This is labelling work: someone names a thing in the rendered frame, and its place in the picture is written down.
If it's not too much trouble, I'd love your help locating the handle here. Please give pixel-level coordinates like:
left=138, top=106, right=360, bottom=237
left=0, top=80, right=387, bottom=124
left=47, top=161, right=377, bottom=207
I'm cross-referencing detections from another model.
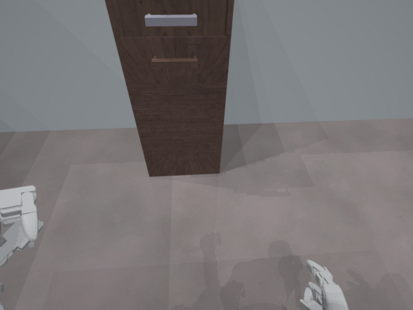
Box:
left=152, top=58, right=197, bottom=68
left=145, top=14, right=197, bottom=26

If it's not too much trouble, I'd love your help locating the robot right hand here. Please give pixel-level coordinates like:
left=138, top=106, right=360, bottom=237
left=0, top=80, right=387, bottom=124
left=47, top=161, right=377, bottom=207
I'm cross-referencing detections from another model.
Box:
left=300, top=260, right=349, bottom=310

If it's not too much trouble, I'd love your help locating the robot left hand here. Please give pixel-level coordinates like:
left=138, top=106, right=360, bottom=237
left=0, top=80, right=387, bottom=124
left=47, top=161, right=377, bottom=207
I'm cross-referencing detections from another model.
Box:
left=0, top=185, right=43, bottom=268

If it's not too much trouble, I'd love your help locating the cabinet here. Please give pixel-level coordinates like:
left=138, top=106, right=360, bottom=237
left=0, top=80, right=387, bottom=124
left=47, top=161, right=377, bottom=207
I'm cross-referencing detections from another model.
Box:
left=105, top=0, right=234, bottom=177

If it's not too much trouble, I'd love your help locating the drawer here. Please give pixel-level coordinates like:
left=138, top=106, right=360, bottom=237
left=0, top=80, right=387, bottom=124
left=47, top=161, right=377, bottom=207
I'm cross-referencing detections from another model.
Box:
left=113, top=0, right=227, bottom=37

